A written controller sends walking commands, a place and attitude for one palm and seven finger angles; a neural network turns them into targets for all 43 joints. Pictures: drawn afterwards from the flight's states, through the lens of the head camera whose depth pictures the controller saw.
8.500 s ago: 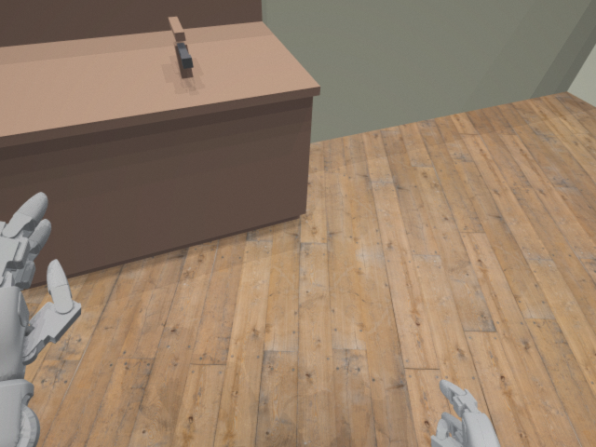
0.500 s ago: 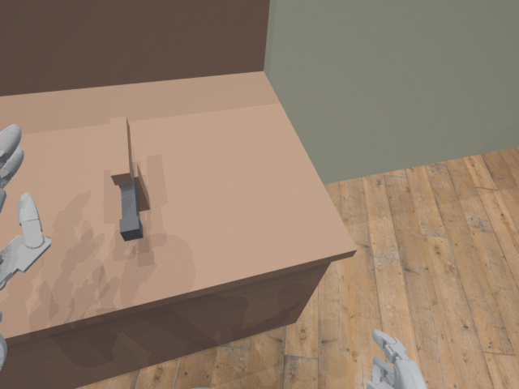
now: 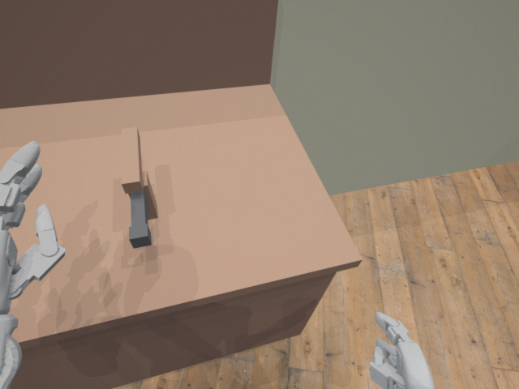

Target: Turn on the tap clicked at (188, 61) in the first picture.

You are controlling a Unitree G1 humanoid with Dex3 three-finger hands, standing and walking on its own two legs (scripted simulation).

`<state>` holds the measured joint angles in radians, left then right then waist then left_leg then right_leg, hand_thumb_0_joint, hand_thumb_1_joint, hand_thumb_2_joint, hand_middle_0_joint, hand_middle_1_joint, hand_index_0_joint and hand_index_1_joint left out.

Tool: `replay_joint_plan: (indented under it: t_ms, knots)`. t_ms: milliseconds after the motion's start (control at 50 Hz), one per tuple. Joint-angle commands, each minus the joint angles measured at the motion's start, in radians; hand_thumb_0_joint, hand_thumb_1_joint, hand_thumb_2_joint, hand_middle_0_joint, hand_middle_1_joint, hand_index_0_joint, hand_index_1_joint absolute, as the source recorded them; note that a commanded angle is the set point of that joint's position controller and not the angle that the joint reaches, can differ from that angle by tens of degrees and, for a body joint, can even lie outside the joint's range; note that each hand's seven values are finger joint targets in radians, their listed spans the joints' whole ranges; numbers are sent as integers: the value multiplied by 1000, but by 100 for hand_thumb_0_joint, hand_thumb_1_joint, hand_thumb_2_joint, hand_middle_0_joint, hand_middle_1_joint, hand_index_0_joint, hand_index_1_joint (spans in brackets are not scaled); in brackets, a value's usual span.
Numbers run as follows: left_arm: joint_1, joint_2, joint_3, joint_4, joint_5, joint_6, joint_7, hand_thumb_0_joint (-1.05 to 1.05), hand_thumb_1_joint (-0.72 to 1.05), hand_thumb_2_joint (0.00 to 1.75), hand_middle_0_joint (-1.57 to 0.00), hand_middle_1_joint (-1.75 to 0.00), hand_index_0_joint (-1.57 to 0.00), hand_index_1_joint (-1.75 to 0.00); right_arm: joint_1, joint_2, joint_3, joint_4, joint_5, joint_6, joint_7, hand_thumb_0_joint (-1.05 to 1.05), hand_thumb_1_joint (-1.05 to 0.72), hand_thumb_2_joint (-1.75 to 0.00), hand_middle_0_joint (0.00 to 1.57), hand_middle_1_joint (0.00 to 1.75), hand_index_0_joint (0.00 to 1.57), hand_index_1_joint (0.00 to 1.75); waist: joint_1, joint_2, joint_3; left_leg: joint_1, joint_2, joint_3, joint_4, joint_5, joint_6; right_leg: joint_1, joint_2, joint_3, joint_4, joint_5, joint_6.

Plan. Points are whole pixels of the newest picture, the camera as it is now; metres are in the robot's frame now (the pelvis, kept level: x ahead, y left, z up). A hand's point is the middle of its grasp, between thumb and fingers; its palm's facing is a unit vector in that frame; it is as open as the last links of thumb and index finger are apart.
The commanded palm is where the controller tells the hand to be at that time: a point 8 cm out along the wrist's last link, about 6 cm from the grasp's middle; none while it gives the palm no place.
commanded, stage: look again from close up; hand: left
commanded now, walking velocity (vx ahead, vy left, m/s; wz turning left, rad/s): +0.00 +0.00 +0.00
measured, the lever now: (140, 236) +0.32 +0.23 +0.03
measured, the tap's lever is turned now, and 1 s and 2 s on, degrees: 0 0 0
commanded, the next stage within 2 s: shuffle to correct the standing spot in 0.10 s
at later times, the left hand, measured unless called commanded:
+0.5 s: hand (83, 256) +0.22 +0.22 +0.16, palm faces +0.36 -0.85 -0.39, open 7.5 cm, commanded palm +0.15 +0.25 +0.17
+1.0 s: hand (128, 255) +0.22 +0.18 +0.16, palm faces +0.30 -0.86 -0.42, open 7.5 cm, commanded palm +0.16 +0.22 +0.17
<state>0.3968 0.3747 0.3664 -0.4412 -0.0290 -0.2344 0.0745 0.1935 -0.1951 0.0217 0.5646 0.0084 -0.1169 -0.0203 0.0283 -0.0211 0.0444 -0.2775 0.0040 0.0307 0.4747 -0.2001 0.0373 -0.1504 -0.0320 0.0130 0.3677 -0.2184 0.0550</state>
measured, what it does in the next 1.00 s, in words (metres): shifts its weight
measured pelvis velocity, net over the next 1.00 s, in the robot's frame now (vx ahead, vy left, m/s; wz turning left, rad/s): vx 0.00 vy -0.06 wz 0.00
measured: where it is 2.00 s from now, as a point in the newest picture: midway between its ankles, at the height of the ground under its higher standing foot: outside the picture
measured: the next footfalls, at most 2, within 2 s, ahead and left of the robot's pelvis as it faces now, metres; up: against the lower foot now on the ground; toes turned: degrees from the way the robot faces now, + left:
none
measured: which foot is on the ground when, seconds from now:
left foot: down 0.00-1.00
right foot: down 0.00-1.00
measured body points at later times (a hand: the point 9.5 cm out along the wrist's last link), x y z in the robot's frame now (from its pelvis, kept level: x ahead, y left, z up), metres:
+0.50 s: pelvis -0.01 -0.03 +0.00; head +0.01 -0.01 +0.45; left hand +0.19 +0.27 +0.18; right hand +0.16 -0.25 -0.07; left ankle +0.03 +0.09 -0.74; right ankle -0.01 -0.16 -0.74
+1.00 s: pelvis +0.00 -0.06 -0.01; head +0.03 -0.05 +0.44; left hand +0.20 +0.22 +0.18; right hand +0.16 -0.31 -0.09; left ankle +0.03 +0.09 -0.74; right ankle -0.01 -0.16 -0.74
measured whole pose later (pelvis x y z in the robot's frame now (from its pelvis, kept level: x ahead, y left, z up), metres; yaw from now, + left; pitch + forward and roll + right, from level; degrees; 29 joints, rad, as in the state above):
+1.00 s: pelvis +0.00 -0.06 -0.01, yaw +0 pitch +1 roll -2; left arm 0.45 0.41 0.39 -0.52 -0.08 -0.17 0.05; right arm 0.23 -0.21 -0.04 0.55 0.02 -0.08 -0.03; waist 0.00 0.01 0.05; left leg -0.34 0.10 -0.02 0.58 -0.25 -0.05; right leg -0.23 0.07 -0.02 0.51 -0.29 -0.04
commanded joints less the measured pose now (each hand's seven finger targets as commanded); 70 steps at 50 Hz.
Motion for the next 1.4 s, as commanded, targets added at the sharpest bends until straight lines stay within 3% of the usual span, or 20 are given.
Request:
replay_joint_plan:
  t_ms: [0,180,240,300,380,400,480,500,580,600,680,700,760,880,900,1160,1200,1280,1320,1380]
  knots:
    - [-65,149,76,-208,-6,-55,19,0,90,90,-20,-30,-20,-30,-64,-130,-49,-147,2,-47,-15,0,-90,-90,20,30,20,30,-11,95,-158,102,77,-79,-107,78,-11,0,-14,-19,-29,159,-70]
    - [-37,199,125,-218,-6,-55,27,0,90,90,-20,-30,-20,-30,-69,-127,-54,-148,11,-52,-20,0,-90,-90,20,30,20,30,-10,104,-150,89,72,-83,-112,20,-5,2,-19,-10,-37,124,-71]
    - [-47,166,97,-182,-16,-49,20,0,90,90,-20,-30,-20,-30,-56,-124,-55,-148,8,-49,-21,0,-90,-90,20,30,20,30,-13,60,-134,98,86,-92,-127,4,-11,-27,-8,-12,-48,96,-66]
    - [-79,148,77,-174,-18,-46,15,0,90,90,-20,-30,-20,-30,-58,-127,-57,-144,9,-49,-18,0,-90,-90,20,30,20,30,-17,100,-110,89,101,-105,-162,-51,-14,-50,13,-23,-42,42,-59]
    - [-89,186,105,-218,-16,-41,20,0,90,90,-20,-30,-20,-30,-65,-117,-62,-159,16,-54,-11,0,-90,-90,20,30,20,30,-13,128,-129,110,124,-113,-164,-48,-9,-47,16,-24,-25,42,-57]
    - [-81,152,79,-205,-20,-40,15,0,90,90,-20,-30,-20,-30,-53,-123,-62,-156,10,-50,-8,0,-90,-90,20,30,20,30,-15,136,-126,92,123,-114,-166,-63,-8,-45,24,-31,-27,37,-56]
    - [-59,196,121,-233,-23,-34,17,0,90,90,-20,-30,-20,-30,-55,-114,-68,-166,16,-48,-2,0,-90,-90,20,30,20,30,-12,110,-146,117,126,-96,-120,-14,-9,-53,13,-19,-31,64,-61]
    - [-49,159,92,-199,-28,-29,12,0,90,90,-20,-30,-20,-30,-48,-118,-67,-163,11,-43,-2,0,-90,-90,20,30,20,30,-16,99,-127,98,124,-89,-116,-33,-10,-65,16,-19,-40,56,-59]
    - [-42,201,129,-219,-34,-20,11,0,90,90,-20,-30,-20,-30,-50,-114,-75,-167,15,-35,-3,0,-90,-90,20,30,20,30,-16,78,-132,101,115,-65,-60,-11,-14,-85,0,5,-41,84,-70]
    - [-42,166,100,-197,-39,-16,6,0,90,90,-20,-30,-20,-30,-42,-119,-74,-164,10,-31,-3,0,-90,-90,20,30,20,30,-20,60,-128,93,109,-62,-48,-9,-14,-92,4,7,-41,88,-71]
    - [-36,212,138,-243,-47,-7,6,0,90,90,-20,-30,-20,-30,-50,-115,-81,-171,15,-27,-9,0,-90,-90,20,30,20,30,-18,64,-156,116,111,-50,3,82,-14,-96,-16,19,-12,148,-82]
    - [-23,178,110,-222,-50,-4,2,0,90,90,-20,-30,-20,-30,-44,-120,-81,-166,10,-23,-10,0,-90,-90,20,30,20,30,-21,52,-150,112,109,-43,19,66,-12,-111,-14,21,-16,141,-79]
    - [-22,201,130,-257,-54,0,0,0,90,90,-20,-30,-20,-30,-37,-122,-92,-176,11,-21,-13,0,-90,-90,20,30,20,30,-18,37,-160,114,106,-42,63,108,-14,-113,-31,38,5,182,-93]
    - [10,229,160,-288,-60,5,3,0,90,90,-20,-30,-20,-30,-42,-122,-93,-174,16,-15,-16,0,-90,-90,20,30,20,30,-20,58,-163,112,120,-54,78,161,-9,-117,-30,23,32,187,-95]
    - [9,200,136,-284,-60,3,0,0,90,90,-20,-30,-20,-30,-33,-127,-92,-170,11,-13,-16,0,-90,-90,20,30,20,30,-26,65,-156,103,120,-56,76,153,-6,-125,-23,17,36,179,-93]
    - [10,215,151,-296,-63,10,-1,0,90,90,-20,-30,-20,-30,-21,-129,-96,-175,8,-12,-13,0,-90,-90,20,30,20,30,-27,80,-146,50,136,-89,77,52,1,-120,-21,13,53,112,-97]
    - [12,201,137,-297,-63,11,0,0,90,90,-20,-30,-20,-30,-21,-128,-88,-166,8,-11,-13,0,-90,-90,20,30,20,30,-31,75,-147,64,136,-94,70,67,4,-126,-12,-5,60,116,-97]
    - [17,241,174,-339,-59,11,5,0,90,90,-20,-30,-20,-30,-26,-128,-90,-175,10,-14,-12,0,-90,-90,20,30,20,30,-24,156,-185,104,175,-136,40,234,18,-89,7,-31,93,157,-78]
    - [28,220,155,-316,-59,15,-3,0,90,90,-20,-30,-20,-30,-18,-131,-94,-178,8,-11,-8,0,-90,-90,20,30,20,30,-21,143,-170,88,185,-135,50,236,19,-73,12,-35,63,145,-68]
    - [33,218,154,-299,-61,23,-1,0,90,90,-20,-30,-20,-30,-17,-126,-94,-173,18,-10,-7,0,-90,-90,20,30,20,30,-29,86,-158,80,141,-92,94,147,0,-90,-17,-4,41,168,-102]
